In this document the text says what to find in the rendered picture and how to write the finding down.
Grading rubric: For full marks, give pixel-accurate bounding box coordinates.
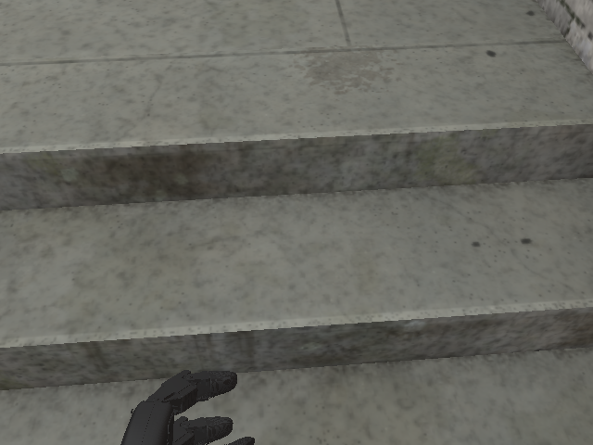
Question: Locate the robot left hand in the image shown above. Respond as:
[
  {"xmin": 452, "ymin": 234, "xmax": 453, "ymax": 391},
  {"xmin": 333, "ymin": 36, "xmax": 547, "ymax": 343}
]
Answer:
[{"xmin": 120, "ymin": 370, "xmax": 255, "ymax": 445}]

